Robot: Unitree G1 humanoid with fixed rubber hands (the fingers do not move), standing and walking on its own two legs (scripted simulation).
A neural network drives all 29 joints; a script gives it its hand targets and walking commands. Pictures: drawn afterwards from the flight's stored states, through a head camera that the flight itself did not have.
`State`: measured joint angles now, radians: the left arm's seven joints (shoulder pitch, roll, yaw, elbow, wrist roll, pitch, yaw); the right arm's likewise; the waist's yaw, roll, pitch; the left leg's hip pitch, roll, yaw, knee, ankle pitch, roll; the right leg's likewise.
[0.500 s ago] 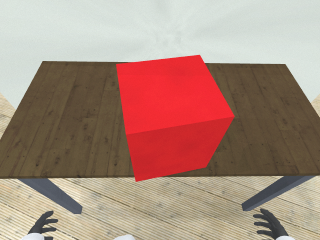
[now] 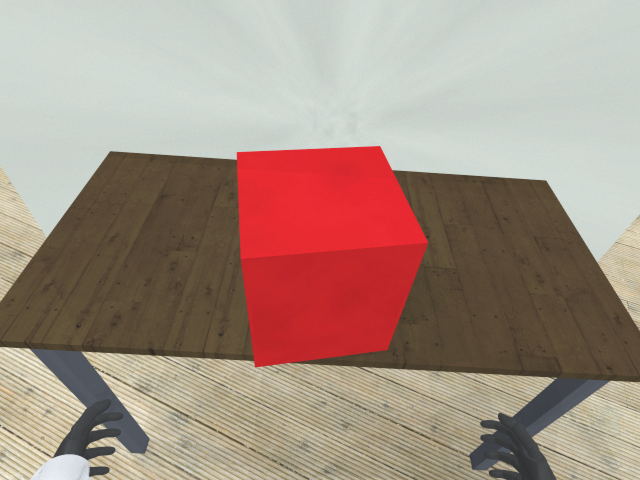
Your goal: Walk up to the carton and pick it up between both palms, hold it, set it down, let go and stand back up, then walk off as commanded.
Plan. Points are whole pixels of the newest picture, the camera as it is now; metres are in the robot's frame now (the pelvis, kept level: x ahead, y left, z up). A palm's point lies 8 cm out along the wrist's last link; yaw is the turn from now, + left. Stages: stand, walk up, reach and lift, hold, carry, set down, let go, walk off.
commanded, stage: reach and lift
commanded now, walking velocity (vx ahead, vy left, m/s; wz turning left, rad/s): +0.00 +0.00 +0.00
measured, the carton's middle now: (317, 257) +0.41 +0.03 +0.04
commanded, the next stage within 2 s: none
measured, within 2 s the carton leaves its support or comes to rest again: neither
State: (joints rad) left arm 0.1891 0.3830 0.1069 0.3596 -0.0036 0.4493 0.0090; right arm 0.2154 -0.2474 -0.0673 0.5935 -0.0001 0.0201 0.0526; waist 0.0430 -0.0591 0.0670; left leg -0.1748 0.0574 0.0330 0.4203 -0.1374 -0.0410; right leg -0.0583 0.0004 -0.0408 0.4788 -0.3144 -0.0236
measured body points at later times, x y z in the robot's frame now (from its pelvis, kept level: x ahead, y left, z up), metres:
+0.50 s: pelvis +0.01 +0.03 +0.01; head +0.00 +0.05 +0.46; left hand +0.20 +0.26 -0.03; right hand +0.17 -0.25 -0.02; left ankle +0.06 +0.15 -0.74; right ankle -0.03 -0.10 -0.74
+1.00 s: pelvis +0.03 -0.01 +0.01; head +0.01 +0.01 +0.46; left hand +0.20 +0.22 +0.02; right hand +0.21 -0.23 +0.02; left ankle +0.06 +0.15 -0.74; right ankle -0.02 -0.10 -0.74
